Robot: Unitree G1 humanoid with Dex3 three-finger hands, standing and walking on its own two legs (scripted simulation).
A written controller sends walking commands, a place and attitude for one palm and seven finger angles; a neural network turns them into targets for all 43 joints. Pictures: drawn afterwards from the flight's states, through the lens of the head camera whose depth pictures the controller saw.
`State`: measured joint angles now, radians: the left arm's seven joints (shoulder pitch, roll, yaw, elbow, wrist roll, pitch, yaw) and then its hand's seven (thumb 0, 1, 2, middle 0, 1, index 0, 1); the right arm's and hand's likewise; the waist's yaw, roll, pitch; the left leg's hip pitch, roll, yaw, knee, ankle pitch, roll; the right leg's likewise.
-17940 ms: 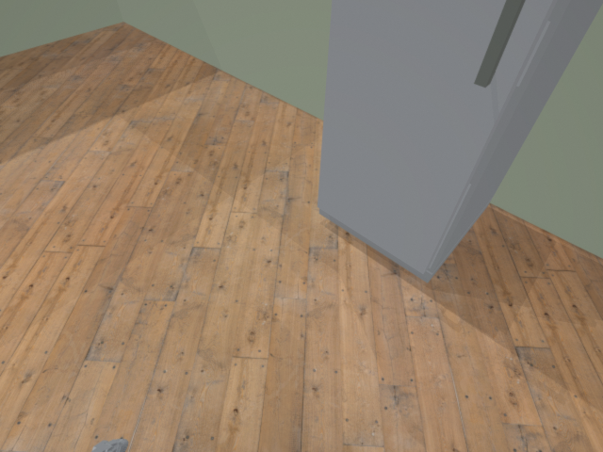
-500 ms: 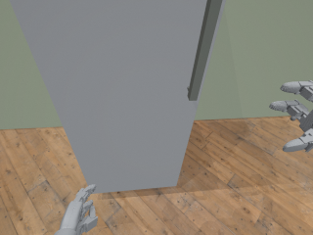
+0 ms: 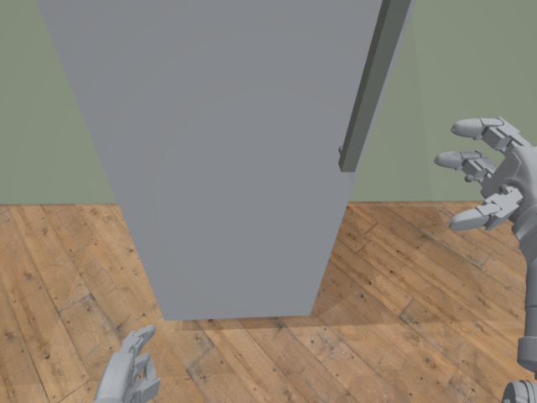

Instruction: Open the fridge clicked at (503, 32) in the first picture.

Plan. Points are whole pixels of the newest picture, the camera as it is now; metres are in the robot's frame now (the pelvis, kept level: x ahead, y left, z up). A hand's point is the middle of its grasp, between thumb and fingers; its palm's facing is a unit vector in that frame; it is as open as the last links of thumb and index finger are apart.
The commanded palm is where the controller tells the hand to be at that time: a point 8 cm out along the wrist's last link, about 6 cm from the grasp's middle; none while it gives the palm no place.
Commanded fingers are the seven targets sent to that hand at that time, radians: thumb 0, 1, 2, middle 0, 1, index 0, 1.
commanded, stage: move the hooked fingers beside the handle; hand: right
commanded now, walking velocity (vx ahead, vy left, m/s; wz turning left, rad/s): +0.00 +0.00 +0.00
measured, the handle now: (368, 76) +0.54 -0.13 +0.25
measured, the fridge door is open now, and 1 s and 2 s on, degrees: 0 0 0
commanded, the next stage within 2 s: none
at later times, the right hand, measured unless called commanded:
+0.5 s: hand (433, 148) +0.41 -0.21 +0.21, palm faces -0.06 +1.00 -0.02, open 14.0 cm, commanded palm +0.40 -0.26 +0.22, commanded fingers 0.00 0.50 -0.30 0.30 1.20 0.30 1.20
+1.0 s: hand (401, 118) +0.49 -0.19 +0.21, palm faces -0.08 +1.00 +0.00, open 14.0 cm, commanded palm +0.47 -0.25 +0.21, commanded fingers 0.00 0.50 -0.30 0.30 1.20 0.30 1.20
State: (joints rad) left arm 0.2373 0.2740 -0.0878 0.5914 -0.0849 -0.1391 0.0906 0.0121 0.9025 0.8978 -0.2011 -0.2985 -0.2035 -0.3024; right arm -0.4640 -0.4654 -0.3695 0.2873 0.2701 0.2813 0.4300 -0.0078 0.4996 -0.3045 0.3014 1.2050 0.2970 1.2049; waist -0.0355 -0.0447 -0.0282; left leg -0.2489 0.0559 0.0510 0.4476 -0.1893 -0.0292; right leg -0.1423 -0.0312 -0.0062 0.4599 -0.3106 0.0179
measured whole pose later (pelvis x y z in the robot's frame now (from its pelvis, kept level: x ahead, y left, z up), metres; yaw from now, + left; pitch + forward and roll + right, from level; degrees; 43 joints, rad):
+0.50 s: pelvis -0.01 +0.00 +0.00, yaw +0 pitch +2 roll +0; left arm 0.26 0.28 -0.08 0.63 -0.08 -0.11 0.11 0.01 0.90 0.90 -0.20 -0.30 -0.20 -0.30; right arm -0.76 -0.48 -0.29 0.66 0.20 0.21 0.36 -0.01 0.50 -0.30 0.30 1.21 0.30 1.20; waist 0.01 -0.03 -0.03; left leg -0.30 0.06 0.05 0.45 -0.18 -0.03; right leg -0.20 -0.03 -0.01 0.47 -0.30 0.02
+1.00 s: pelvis +0.00 -0.01 +0.00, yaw +2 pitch +7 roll +0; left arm 0.41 0.30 -0.04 0.69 -0.05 -0.10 0.09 0.01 0.90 0.90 -0.20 -0.30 -0.20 -0.30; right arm -1.02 -0.54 -0.34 1.06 0.13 -0.01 0.34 -0.01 0.50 -0.30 0.30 1.20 0.30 1.20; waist 0.10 -0.02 -0.03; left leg -0.40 0.05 0.02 0.45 -0.17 -0.04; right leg -0.29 -0.04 -0.03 0.49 -0.32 0.01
